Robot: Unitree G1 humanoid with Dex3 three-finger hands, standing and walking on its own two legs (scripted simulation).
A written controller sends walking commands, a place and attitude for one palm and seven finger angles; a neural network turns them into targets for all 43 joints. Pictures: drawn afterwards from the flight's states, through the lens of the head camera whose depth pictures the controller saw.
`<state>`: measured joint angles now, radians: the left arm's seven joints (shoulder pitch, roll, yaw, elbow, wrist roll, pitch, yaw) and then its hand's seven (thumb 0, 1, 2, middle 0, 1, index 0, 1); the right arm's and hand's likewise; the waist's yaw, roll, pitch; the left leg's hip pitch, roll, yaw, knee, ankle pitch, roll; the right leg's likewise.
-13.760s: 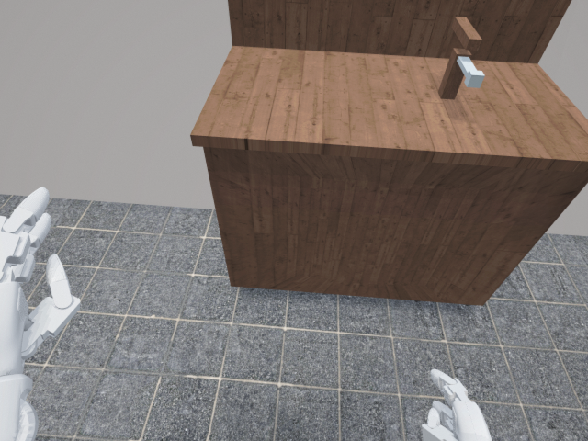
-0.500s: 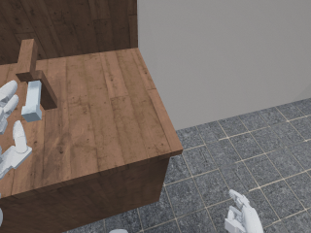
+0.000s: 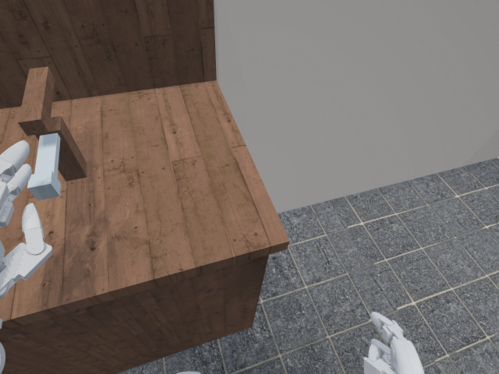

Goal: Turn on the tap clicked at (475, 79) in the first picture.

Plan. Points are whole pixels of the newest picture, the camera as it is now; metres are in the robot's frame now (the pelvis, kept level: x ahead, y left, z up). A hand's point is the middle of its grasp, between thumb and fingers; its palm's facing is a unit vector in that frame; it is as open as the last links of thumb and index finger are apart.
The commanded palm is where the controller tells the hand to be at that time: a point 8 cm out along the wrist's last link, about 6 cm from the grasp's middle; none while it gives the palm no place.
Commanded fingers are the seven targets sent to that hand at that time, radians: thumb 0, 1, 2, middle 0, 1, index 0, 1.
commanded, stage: shuffle to correct the standing spot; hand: left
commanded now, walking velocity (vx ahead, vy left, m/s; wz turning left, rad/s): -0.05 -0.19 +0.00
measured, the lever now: (44, 185) +0.33 +0.31 +0.13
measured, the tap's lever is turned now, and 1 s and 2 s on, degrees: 0 0 0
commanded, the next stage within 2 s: none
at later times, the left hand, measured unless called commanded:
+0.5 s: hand (40, 245) +0.22 +0.24 +0.18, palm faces +0.34 -0.84 -0.42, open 7.4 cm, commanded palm +0.15 +0.28 +0.19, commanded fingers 0.00 0.90 0.90 -0.20 -0.30 -0.20 -0.30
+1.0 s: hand (49, 250) +0.21 +0.23 +0.17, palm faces +0.33 -0.85 -0.42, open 7.4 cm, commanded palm +0.15 +0.27 +0.19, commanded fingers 0.00 0.90 0.90 -0.20 -0.30 -0.20 -0.30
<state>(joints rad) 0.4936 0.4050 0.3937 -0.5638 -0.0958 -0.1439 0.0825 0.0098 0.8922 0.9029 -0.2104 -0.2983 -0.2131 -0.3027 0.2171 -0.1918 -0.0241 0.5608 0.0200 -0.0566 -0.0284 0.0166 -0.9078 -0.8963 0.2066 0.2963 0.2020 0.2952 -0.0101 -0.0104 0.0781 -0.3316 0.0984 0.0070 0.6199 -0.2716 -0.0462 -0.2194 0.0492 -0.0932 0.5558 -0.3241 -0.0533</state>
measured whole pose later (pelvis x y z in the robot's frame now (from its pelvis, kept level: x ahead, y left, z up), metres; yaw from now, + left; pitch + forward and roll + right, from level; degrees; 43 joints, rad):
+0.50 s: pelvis +0.00 +0.00 +0.00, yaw +1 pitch -1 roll -2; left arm 0.47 0.41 0.40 -0.58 -0.09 -0.14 0.09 0.01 0.89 0.90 -0.21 -0.30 -0.21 -0.30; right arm 0.21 -0.18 -0.01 0.55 0.02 -0.06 -0.02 0.02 -0.91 -0.90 0.21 0.30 0.20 0.30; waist 0.00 0.01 0.09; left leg -0.33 0.11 -0.01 0.58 -0.24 -0.05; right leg -0.19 0.06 -0.11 0.48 -0.28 -0.05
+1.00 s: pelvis +0.00 -0.01 +0.00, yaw +0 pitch -1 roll -2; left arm 0.50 0.41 0.39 -0.58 -0.10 -0.14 0.10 0.01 0.89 0.90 -0.21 -0.30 -0.21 -0.30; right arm 0.22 -0.19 -0.02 0.55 0.02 -0.05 -0.02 0.02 -0.91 -0.90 0.21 0.30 0.20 0.30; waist -0.01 0.01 0.08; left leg -0.34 0.10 -0.01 0.59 -0.25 -0.05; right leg -0.22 0.06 -0.11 0.53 -0.31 -0.06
